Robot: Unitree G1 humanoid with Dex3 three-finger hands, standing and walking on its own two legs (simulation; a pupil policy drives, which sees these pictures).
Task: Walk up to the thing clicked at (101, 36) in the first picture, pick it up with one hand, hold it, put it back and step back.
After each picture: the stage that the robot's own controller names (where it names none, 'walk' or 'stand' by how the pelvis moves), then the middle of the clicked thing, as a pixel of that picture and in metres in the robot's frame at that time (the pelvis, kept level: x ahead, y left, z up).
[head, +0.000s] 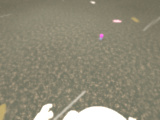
stand; (101, 37) +1.87 -0.23 -0.72
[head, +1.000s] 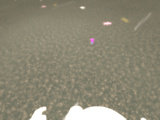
walk; (92, 41) +1.74 +0.12 -0.70
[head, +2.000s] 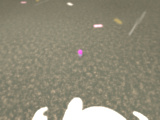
walk; (80, 53) +1.15 +0.30 -0.71
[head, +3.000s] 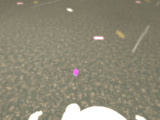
walk; (76, 73) +0.73 +0.23 -0.70
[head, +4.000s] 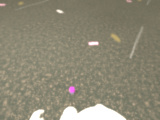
walk; (72, 90) +0.43 +0.19 -0.71
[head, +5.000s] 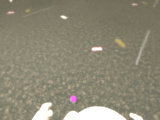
stand; (73, 99) +0.34 +0.20 -0.72
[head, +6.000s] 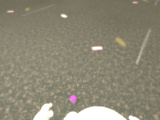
stand; (73, 99) +0.33 +0.20 -0.73
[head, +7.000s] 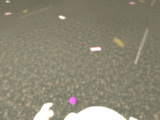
stand; (73, 101) +0.32 +0.20 -0.72
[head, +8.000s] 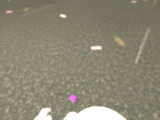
stand; (72, 99) +0.34 +0.21 -0.73
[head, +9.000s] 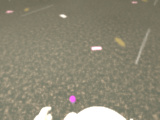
stand; (72, 99) +0.33 +0.21 -0.73
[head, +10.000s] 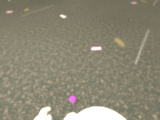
go down; (72, 99) +0.33 +0.21 -0.73
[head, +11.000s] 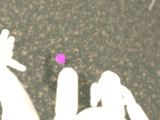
go down; (61, 59) +0.42 +0.23 -0.32
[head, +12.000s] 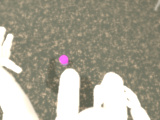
approach; (64, 60) +0.42 +0.23 -0.31
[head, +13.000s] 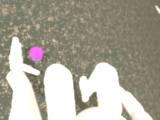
close in; (36, 55) +0.41 +0.26 -0.22
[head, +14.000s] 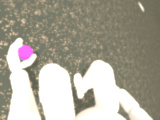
close; (25, 54) +0.40 +0.28 -0.22
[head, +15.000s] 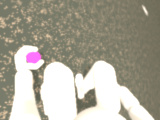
lift; (33, 58) +0.36 +0.25 -0.23
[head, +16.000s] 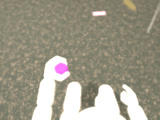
lift; (62, 71) +0.32 +0.19 -0.01
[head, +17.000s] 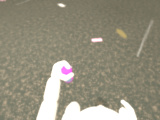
hold; (67, 74) +0.32 +0.17 +0.00
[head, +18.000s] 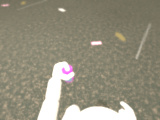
hold; (67, 74) +0.32 +0.17 +0.00
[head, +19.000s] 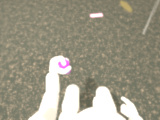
crouch; (64, 66) +0.37 +0.18 -0.06
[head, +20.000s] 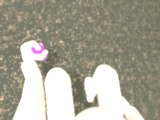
lower; (40, 52) +0.42 +0.26 -0.17
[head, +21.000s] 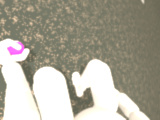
lower; (17, 52) +0.42 +0.29 -0.22
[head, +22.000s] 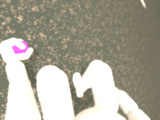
lower; (21, 50) +0.42 +0.28 -0.23
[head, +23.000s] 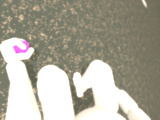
lower; (22, 50) +0.41 +0.28 -0.23
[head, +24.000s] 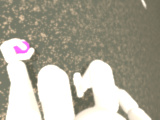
lower; (23, 50) +0.42 +0.28 -0.23
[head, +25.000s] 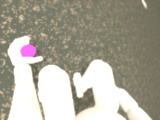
open; (27, 53) +0.40 +0.25 -0.23
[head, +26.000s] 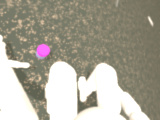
stand; (42, 52) +0.41 +0.24 -0.23
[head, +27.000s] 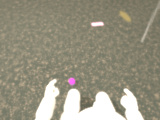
stand; (72, 81) +0.38 +0.19 -0.57
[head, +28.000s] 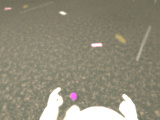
stand; (73, 96) +0.36 +0.18 -0.67
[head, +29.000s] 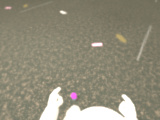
stand; (73, 96) +0.35 +0.18 -0.67
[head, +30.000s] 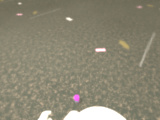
stand; (76, 98) +0.38 +0.17 -0.72
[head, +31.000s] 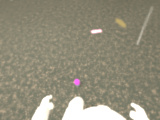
walk; (77, 82) +0.43 +0.18 -0.69
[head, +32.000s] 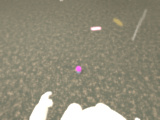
walk; (78, 70) +0.68 +0.17 -0.69
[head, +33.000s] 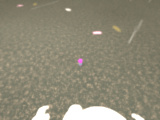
stand; (80, 62) +0.99 +0.21 -0.70
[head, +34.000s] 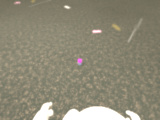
stand; (79, 62) +0.98 +0.20 -0.72
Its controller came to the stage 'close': yes
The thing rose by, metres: 0.71
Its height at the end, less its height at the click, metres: +0.00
